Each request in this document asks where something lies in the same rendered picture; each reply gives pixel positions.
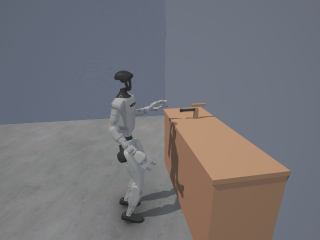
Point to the left robot forearm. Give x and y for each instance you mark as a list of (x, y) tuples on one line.
[(142, 111)]

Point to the robot right shin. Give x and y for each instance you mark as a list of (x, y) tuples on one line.
[(134, 198)]

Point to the robot right upper arm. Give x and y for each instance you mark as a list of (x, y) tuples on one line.
[(116, 107)]

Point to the robot left hand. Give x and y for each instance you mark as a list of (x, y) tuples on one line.
[(155, 107)]

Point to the humanoid robot torso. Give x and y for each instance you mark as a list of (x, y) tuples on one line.
[(127, 117)]

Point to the tap lever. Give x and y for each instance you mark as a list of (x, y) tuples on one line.
[(187, 110)]

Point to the robot right hand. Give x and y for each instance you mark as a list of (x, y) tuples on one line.
[(139, 157)]

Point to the counter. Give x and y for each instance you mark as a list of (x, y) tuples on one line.
[(227, 187)]

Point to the right robot forearm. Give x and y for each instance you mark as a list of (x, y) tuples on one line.
[(118, 137)]

